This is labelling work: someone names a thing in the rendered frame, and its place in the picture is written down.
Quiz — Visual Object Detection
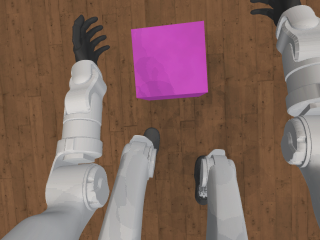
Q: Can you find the carton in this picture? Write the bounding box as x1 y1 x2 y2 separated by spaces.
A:
131 21 208 101

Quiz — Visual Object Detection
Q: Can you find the robot left thigh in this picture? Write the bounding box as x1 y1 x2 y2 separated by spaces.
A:
98 141 157 240

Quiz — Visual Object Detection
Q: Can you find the robot left upper arm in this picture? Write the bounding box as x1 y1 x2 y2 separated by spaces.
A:
1 163 110 240

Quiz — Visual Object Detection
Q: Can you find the robot right upper arm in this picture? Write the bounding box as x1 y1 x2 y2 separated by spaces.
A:
280 115 320 229

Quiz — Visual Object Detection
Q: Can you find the robot left foot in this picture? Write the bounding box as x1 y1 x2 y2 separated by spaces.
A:
143 127 160 156

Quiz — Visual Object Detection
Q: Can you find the right robot forearm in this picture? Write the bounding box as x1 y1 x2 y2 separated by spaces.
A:
275 5 320 117

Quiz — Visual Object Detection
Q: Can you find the robot right hand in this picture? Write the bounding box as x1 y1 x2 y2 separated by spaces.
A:
250 0 302 27

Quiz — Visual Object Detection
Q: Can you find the left robot forearm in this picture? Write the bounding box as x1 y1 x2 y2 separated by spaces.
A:
45 60 107 203

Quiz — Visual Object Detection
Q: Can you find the robot left hand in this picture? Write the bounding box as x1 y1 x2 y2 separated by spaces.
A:
72 14 110 66

